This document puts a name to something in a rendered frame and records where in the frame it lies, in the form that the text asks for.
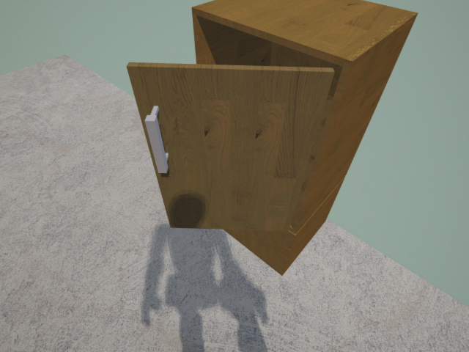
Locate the cupboard door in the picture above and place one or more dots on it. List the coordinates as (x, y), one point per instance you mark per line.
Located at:
(239, 139)

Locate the handle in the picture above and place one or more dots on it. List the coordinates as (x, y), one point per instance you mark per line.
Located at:
(156, 142)

